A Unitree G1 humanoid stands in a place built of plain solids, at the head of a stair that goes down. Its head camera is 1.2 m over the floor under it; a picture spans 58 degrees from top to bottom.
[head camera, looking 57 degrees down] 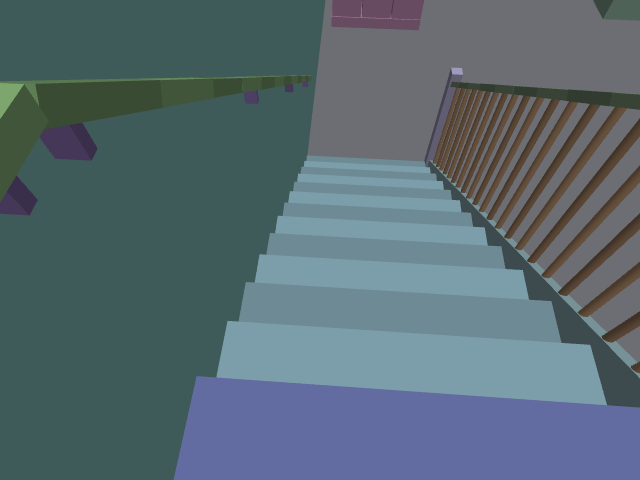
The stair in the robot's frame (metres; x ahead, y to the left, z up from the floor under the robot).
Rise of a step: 0.17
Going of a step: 0.23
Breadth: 1.20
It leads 4 degrees to the right of straight ahead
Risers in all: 13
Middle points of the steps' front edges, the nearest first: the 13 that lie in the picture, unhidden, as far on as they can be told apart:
0.29 -0.26 0.00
0.52 -0.29 -0.17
0.76 -0.30 -0.34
0.99 -0.32 -0.51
1.22 -0.33 -0.68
1.46 -0.35 -0.85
1.69 -0.37 -1.02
1.92 -0.38 -1.19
2.16 -0.40 -1.36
2.39 -0.42 -1.53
2.62 -0.43 -1.70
2.86 -0.45 -1.87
3.09 -0.46 -2.04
